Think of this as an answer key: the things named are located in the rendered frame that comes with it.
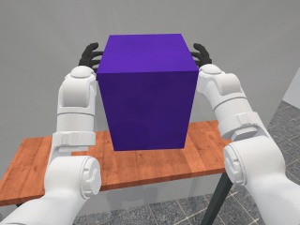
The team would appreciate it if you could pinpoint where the right robot upper arm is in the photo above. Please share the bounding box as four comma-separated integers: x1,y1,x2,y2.
223,135,300,225

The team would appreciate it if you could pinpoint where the robot right forearm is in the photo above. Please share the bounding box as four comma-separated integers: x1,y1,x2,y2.
197,64,286,172

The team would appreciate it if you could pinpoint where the robot left forearm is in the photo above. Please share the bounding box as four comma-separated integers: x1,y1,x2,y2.
44,66,97,190

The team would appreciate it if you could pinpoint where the robot left hand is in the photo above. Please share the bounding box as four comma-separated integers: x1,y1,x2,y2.
78,42,104,81

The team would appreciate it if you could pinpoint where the left robot upper arm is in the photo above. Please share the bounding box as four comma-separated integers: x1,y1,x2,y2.
0,156,102,225

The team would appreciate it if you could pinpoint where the carton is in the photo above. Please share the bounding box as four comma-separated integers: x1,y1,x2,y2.
96,34,200,152

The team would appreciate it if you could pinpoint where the table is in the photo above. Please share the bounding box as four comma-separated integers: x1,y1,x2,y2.
0,120,233,225

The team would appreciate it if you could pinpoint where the robot right hand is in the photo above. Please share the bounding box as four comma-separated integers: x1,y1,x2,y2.
190,43,212,69

